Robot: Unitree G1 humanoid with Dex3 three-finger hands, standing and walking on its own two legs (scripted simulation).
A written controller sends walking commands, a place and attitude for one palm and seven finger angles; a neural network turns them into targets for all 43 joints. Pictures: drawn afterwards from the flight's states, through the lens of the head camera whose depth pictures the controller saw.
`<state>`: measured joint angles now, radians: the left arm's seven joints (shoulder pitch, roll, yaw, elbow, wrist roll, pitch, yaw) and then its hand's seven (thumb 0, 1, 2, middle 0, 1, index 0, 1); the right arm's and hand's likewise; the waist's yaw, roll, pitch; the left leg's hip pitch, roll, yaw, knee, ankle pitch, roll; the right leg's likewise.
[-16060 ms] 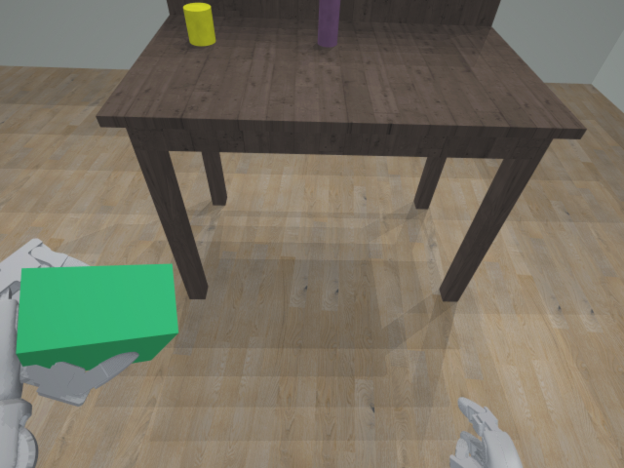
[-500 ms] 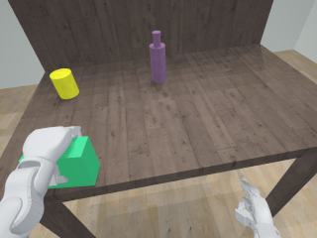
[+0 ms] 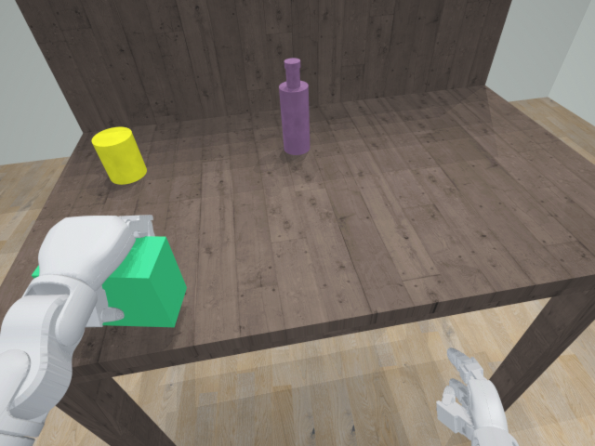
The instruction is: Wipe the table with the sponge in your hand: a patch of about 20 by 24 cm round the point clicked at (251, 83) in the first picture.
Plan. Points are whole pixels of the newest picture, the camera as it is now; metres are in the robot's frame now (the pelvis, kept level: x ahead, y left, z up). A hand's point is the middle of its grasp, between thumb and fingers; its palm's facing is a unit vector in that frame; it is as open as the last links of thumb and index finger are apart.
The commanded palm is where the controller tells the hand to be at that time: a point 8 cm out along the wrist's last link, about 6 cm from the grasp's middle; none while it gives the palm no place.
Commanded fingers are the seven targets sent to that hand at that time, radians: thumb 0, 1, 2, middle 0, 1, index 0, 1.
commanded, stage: lower the sponge onto the table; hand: left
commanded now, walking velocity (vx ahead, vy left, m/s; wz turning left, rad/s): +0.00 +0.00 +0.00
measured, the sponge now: (123, 290) +0.24 +0.30 +0.10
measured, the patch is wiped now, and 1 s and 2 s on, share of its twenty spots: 0.00 0.00 0.05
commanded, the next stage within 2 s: wipe forward along the first lane in 0.78 s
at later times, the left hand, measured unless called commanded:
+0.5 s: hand (87, 254) +0.25 +0.32 +0.16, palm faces +0.15 +0.00 -0.99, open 10.0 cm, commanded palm +0.22 +0.32 +0.21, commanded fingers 0.00 0.10 1.30 -1.20 -1.60 -1.20 -1.60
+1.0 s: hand (79, 266) +0.25 +0.35 +0.13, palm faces +0.07 -0.03 -1.00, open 10.0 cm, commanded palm +0.23 +0.32 +0.19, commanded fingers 0.00 0.10 1.30 -1.20 -1.60 -1.20 -1.60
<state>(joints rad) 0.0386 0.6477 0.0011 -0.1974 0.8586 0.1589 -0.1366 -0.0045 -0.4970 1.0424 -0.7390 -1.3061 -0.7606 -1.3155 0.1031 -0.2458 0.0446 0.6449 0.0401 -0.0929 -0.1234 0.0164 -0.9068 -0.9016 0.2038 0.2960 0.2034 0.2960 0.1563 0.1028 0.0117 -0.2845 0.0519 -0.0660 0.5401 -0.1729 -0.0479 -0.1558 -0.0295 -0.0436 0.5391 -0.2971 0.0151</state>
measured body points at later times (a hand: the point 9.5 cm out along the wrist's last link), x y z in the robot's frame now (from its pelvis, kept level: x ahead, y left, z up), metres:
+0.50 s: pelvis +0.01 +0.00 +0.00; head -0.01 -0.02 +0.45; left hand +0.23 +0.32 +0.21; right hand +0.25 -0.19 -0.07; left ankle +0.08 +0.15 -0.73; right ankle +0.00 -0.14 -0.73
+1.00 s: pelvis +0.01 +0.01 +0.00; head -0.01 -0.03 +0.45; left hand +0.24 +0.34 +0.18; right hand +0.24 -0.19 -0.08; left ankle +0.08 +0.15 -0.73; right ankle +0.00 -0.14 -0.73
